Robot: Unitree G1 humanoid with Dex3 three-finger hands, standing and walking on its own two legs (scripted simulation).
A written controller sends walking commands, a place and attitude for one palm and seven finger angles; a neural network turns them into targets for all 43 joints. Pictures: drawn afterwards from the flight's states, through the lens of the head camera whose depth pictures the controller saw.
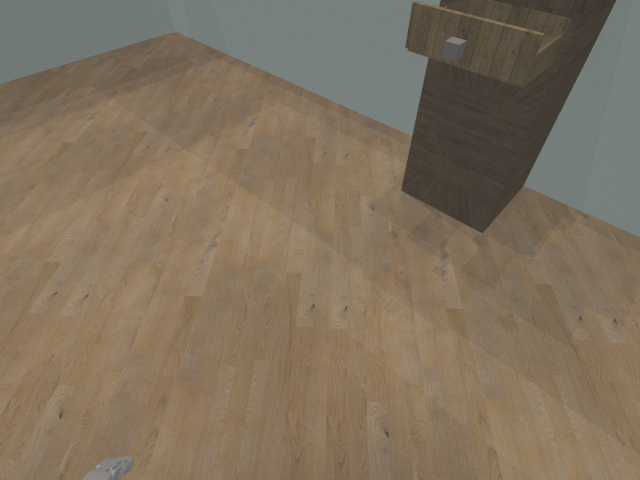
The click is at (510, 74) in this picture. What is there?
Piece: drawer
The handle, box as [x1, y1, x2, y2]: [441, 37, 467, 60]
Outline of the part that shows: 451,37 445,41 441,56 455,60 462,56 463,49 467,41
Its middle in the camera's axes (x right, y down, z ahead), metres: +0.39 -0.54 +1.10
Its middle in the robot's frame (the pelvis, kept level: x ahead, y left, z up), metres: +1.21 -0.33 +0.05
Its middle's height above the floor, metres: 0.82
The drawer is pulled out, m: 0.23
